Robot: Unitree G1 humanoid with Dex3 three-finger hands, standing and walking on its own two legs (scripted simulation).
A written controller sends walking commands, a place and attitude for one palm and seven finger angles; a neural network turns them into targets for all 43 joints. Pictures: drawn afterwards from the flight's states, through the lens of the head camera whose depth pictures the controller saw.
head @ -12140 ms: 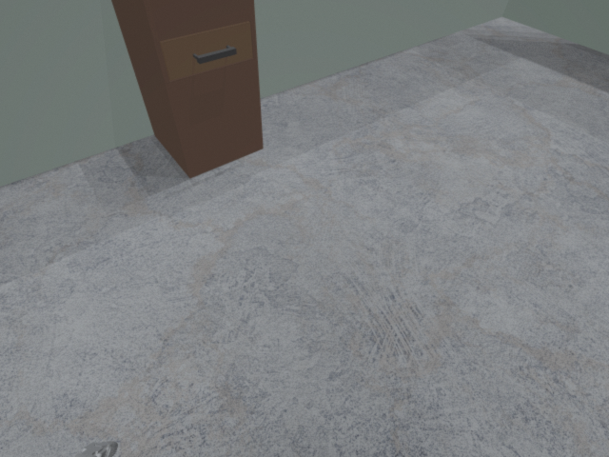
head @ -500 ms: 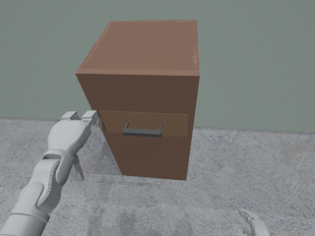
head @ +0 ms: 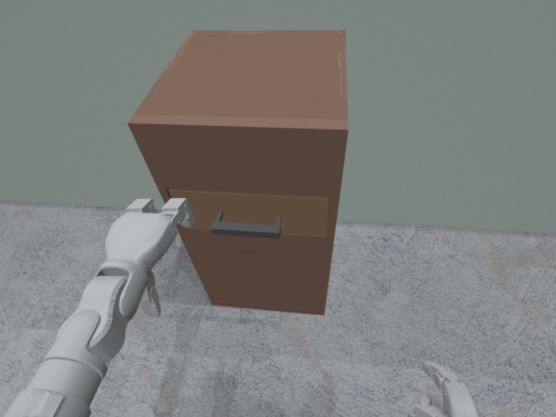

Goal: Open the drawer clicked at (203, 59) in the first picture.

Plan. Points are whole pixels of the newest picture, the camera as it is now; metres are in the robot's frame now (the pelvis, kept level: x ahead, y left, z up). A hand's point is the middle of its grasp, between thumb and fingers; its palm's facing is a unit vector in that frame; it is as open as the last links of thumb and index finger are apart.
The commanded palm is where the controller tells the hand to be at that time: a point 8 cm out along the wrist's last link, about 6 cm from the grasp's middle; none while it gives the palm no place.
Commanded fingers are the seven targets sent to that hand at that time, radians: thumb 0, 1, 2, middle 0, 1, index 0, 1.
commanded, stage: move the hooked fingers above the handle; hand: left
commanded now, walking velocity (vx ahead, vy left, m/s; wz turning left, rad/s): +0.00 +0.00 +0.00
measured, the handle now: (247, 223) +0.57 +0.16 -0.18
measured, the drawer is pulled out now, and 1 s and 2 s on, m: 0.00 0.00 0.00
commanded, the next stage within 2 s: lower the fingers behind the handle in 2.00 s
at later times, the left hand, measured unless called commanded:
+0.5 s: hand (202, 236) +0.41 +0.20 -0.02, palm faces -0.03 -0.04 -1.00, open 13.9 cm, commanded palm +0.39 +0.20 +0.04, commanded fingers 0.00 -0.50 0.30 -0.30 -1.20 -0.30 -1.20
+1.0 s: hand (223, 231) +0.46 +0.18 -0.08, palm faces -0.05 +0.01 -1.00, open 13.9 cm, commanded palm +0.46 +0.17 -0.03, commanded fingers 0.00 -0.50 0.30 -0.30 -1.20 -0.30 -1.20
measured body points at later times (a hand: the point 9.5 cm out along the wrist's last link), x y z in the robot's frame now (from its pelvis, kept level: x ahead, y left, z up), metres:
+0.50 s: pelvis +0.01 +0.01 -0.02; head +0.06 -0.01 +0.42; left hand +0.40 +0.20 +0.04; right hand +0.08 -0.26 -0.16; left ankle +0.03 +0.13 -0.73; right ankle -0.02 -0.11 -0.73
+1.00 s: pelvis -0.01 +0.01 -0.06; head +0.10 +0.01 +0.37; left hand +0.46 +0.18 -0.02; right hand +0.01 -0.26 -0.19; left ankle +0.03 +0.13 -0.73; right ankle -0.02 -0.11 -0.73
